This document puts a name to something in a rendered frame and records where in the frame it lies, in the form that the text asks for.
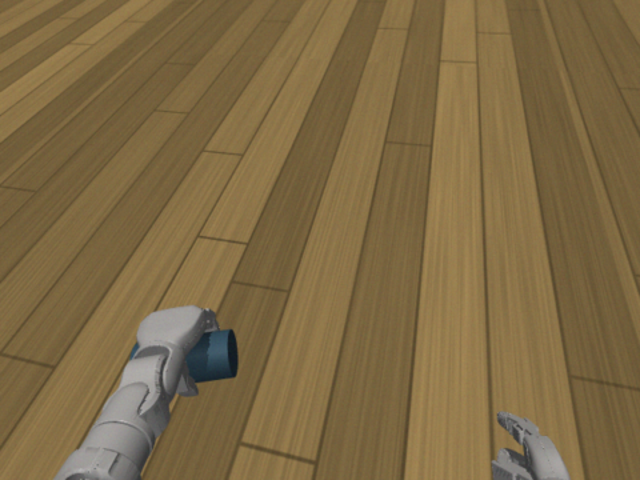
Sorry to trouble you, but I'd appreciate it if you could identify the left robot hand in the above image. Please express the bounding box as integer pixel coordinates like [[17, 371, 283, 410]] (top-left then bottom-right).
[[136, 305, 220, 397]]

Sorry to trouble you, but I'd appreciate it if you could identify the left robot arm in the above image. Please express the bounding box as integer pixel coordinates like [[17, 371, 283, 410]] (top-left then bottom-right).
[[53, 341, 185, 480]]

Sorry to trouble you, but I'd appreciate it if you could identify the right robot hand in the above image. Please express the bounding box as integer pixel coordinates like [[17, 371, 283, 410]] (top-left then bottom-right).
[[491, 411, 571, 480]]

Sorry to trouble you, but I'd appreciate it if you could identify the can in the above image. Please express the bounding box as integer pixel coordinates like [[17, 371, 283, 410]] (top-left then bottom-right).
[[130, 329, 238, 383]]

